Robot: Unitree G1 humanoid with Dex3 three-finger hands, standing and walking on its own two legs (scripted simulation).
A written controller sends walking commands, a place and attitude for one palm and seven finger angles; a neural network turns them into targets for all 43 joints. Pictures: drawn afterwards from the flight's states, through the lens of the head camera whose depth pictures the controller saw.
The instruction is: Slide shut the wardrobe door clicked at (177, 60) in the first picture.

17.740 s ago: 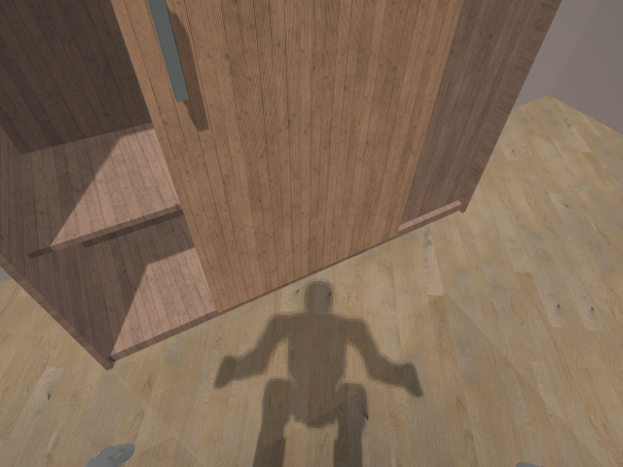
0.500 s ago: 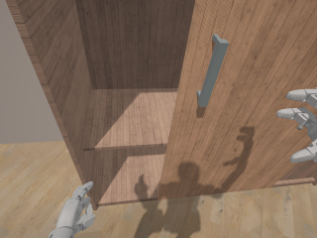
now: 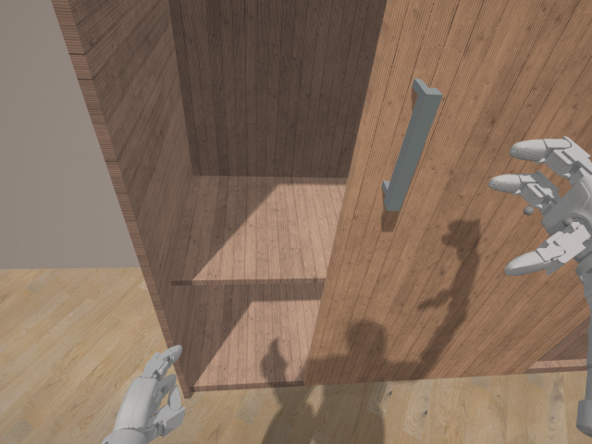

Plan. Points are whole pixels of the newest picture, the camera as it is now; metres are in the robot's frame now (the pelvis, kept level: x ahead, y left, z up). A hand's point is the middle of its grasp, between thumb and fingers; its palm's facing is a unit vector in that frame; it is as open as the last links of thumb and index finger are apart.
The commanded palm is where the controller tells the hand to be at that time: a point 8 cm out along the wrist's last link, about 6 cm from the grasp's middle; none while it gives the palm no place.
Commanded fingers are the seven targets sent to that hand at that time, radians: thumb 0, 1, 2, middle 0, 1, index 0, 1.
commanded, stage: move the hooked fingers beside the handle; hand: right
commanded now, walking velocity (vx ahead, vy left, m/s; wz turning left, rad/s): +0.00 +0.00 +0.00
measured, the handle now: (404, 148) +0.48 -0.14 +0.20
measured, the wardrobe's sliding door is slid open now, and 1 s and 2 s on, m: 0.37 0.37 0.37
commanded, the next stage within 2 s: none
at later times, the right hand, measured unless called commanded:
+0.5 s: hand (491, 194) +0.36 -0.22 +0.22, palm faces -0.04 +1.00 -0.07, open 14.0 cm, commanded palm +0.34 -0.27 +0.22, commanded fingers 0.00 0.50 -0.30 0.30 1.20 0.30 1.20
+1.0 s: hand (466, 168) +0.42 -0.20 +0.22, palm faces -0.06 +1.00 -0.04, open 14.0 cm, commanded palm +0.40 -0.26 +0.21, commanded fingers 0.00 0.50 -0.30 0.30 1.20 0.30 1.20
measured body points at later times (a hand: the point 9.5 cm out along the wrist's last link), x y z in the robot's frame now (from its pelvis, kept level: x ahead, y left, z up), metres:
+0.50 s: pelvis +0.00 +0.00 +0.00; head -0.02 +0.03 +0.45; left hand +0.18 +0.24 -0.08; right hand +0.36 -0.27 +0.23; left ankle +0.00 +0.13 -0.74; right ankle +0.00 -0.13 -0.74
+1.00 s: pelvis +0.01 -0.01 +0.00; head +0.00 +0.01 +0.45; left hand +0.14 +0.25 -0.10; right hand +0.41 -0.26 +0.22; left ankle +0.00 +0.13 -0.74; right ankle +0.00 -0.13 -0.74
